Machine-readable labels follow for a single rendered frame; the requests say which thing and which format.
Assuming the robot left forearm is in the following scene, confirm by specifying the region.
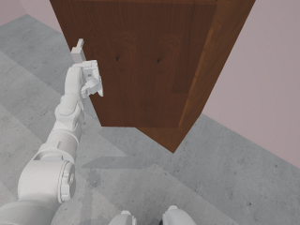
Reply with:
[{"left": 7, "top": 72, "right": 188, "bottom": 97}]
[{"left": 17, "top": 94, "right": 84, "bottom": 198}]

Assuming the cupboard door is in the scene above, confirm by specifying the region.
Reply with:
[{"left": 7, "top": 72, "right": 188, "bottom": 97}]
[{"left": 50, "top": 0, "right": 218, "bottom": 128}]

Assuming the robot left upper arm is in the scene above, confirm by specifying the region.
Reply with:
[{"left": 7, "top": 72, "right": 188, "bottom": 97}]
[{"left": 0, "top": 160, "right": 76, "bottom": 225}]

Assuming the handle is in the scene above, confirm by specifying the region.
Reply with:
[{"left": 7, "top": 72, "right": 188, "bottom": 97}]
[{"left": 71, "top": 38, "right": 93, "bottom": 79}]

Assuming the robot right thigh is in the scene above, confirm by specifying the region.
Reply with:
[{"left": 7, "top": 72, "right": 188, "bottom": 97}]
[{"left": 162, "top": 209, "right": 197, "bottom": 225}]

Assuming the right robot shin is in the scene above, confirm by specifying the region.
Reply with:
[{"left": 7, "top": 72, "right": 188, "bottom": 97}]
[{"left": 167, "top": 205, "right": 178, "bottom": 212}]

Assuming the left robot hand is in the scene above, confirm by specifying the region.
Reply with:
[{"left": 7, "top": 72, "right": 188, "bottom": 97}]
[{"left": 65, "top": 60, "right": 104, "bottom": 101}]

